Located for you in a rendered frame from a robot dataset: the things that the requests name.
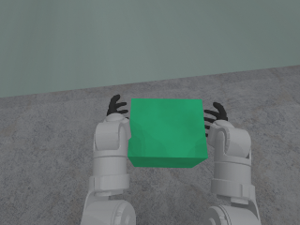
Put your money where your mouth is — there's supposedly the left robot hand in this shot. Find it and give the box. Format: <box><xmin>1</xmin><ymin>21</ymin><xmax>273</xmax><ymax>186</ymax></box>
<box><xmin>106</xmin><ymin>94</ymin><xmax>129</xmax><ymax>119</ymax></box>

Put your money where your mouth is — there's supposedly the carton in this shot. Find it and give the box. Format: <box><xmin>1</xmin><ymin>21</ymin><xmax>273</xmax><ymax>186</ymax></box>
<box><xmin>127</xmin><ymin>98</ymin><xmax>208</xmax><ymax>169</ymax></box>

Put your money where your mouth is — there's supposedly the left robot forearm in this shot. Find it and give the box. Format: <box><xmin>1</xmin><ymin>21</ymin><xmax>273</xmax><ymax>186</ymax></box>
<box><xmin>80</xmin><ymin>112</ymin><xmax>132</xmax><ymax>225</ymax></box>

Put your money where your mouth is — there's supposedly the right robot hand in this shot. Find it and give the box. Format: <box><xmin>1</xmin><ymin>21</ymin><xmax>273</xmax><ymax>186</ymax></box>
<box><xmin>203</xmin><ymin>102</ymin><xmax>228</xmax><ymax>137</ymax></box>

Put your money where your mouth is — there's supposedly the left robot upper arm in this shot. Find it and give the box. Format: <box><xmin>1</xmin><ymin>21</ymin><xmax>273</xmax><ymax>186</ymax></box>
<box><xmin>81</xmin><ymin>200</ymin><xmax>136</xmax><ymax>225</ymax></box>

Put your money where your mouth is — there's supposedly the right robot forearm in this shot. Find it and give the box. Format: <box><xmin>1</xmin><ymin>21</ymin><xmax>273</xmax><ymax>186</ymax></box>
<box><xmin>206</xmin><ymin>119</ymin><xmax>262</xmax><ymax>225</ymax></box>

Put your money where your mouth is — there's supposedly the right robot upper arm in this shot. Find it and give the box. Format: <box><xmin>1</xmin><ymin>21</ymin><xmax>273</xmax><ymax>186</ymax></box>
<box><xmin>203</xmin><ymin>204</ymin><xmax>261</xmax><ymax>225</ymax></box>

